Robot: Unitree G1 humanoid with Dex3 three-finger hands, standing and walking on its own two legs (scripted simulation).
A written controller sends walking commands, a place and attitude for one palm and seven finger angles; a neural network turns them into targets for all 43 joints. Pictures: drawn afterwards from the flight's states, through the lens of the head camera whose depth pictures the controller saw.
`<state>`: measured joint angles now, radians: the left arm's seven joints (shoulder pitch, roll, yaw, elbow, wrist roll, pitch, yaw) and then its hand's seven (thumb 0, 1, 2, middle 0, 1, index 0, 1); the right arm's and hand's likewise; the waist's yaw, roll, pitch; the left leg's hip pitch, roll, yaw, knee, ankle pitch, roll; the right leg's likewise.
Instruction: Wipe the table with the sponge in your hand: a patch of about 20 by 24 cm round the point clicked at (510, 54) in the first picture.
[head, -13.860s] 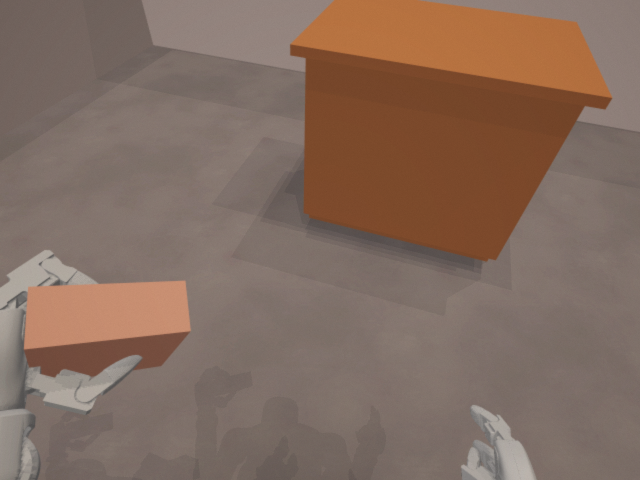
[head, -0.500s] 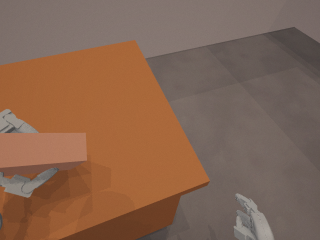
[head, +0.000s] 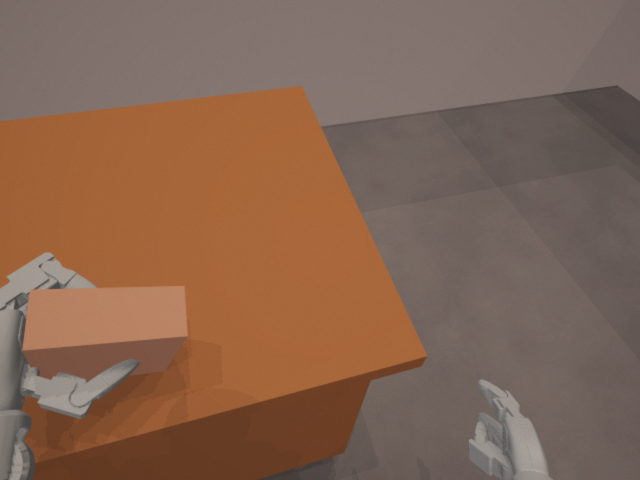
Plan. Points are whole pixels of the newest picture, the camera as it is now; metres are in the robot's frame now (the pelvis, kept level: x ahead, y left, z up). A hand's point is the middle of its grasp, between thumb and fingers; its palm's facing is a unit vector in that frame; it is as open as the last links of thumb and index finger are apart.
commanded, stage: come to a stop and stand still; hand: left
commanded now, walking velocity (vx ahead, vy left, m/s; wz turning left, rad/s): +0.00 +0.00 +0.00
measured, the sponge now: (131, 336) +0.22 +0.21 +0.11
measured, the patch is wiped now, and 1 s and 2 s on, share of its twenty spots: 0.00 0.00 0.00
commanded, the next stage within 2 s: look again from close up in 0.60 s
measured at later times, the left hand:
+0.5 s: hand (37, 341) +0.20 +0.28 +0.15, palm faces +0.35 -0.86 -0.37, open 9.4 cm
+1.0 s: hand (90, 319) +0.23 +0.25 +0.14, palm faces +0.24 -0.89 -0.39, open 9.4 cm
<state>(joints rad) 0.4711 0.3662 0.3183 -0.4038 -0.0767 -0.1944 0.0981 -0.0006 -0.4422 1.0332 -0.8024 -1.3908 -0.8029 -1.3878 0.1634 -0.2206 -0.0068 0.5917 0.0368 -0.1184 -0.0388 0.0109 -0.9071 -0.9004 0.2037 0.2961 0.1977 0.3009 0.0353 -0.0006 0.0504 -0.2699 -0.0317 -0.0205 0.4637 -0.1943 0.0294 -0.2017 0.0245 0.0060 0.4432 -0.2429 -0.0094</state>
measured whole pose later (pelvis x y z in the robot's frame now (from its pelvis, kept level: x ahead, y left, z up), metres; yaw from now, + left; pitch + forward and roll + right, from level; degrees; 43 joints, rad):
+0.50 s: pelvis -0.02 +0.03 +0.00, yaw -1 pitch -1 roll -1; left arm 0.44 0.37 0.32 -0.43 -0.03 -0.19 0.11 0.00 -0.44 1.03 -0.80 -1.39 -0.80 -1.39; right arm 0.22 -0.20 0.03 0.60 0.02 -0.12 -0.05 0.01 -0.90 -0.90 0.21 0.30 0.20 0.30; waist 0.02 -0.02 0.05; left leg -0.26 -0.06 0.01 0.43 -0.15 0.07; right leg -0.19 -0.01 0.03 0.40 -0.19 0.03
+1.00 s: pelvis +0.00 +0.03 +0.00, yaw -3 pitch +1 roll -1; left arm 0.45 0.33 0.29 -0.41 0.00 -0.27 0.05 0.00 -0.44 1.03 -0.80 -1.39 -0.80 -1.39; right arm 0.22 -0.21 0.02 0.58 0.01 -0.17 0.00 0.01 -0.91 -0.90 0.21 0.30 0.20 0.30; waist 0.03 -0.02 0.02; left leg -0.28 -0.03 0.05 0.46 -0.20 0.07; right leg -0.21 0.01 0.07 0.41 -0.21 0.03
